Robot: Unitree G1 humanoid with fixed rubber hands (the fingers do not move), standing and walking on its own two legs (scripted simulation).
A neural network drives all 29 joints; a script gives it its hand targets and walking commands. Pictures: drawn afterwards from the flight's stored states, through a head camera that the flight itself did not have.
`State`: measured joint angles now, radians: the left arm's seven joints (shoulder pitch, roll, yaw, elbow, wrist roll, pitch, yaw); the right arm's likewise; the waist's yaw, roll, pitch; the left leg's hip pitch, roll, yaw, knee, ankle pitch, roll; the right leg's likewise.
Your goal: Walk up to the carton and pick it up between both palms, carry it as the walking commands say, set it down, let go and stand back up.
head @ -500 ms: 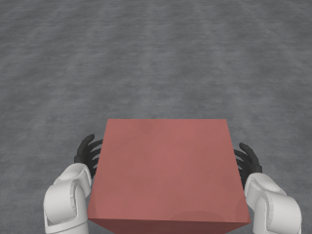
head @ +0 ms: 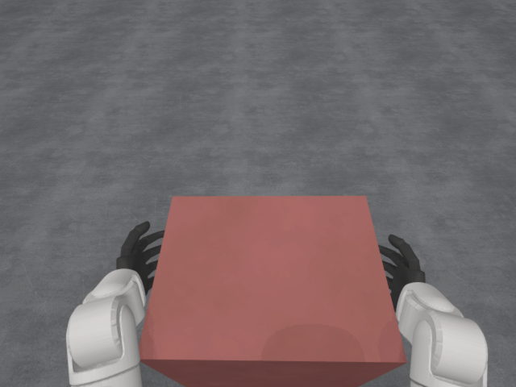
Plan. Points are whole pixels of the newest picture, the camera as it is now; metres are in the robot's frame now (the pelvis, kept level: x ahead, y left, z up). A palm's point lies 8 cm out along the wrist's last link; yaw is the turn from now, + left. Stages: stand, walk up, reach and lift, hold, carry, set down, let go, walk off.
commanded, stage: carry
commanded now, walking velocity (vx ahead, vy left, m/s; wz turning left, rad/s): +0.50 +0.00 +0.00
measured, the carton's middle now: (268, 299) +0.25 +0.00 -0.02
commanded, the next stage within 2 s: none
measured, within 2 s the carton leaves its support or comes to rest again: neither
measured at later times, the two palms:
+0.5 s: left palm (141, 136) +0.54 +0.23 +0.07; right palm (330, 124) +0.57 -0.14 +0.07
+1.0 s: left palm (162, 56) +0.84 +0.25 +0.08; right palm (305, 52) +0.87 -0.12 +0.07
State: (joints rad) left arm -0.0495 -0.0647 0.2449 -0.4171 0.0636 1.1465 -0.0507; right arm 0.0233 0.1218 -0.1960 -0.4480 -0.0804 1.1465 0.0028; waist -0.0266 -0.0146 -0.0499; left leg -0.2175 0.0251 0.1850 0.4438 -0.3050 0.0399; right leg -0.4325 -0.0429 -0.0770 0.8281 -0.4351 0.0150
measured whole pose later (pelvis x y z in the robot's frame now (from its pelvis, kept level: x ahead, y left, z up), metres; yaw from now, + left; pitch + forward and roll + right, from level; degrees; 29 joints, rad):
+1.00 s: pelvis +0.61 +0.04 +0.00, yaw +2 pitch +5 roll +0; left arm -0.02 -0.10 0.21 -0.48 0.09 1.14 -0.01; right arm -0.01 0.04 -0.19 -0.44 -0.04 1.16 0.03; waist 0.04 -0.02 -0.07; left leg -0.49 0.06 0.10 0.78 -0.37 -0.03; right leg -0.08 -0.04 -0.17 0.31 -0.32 0.01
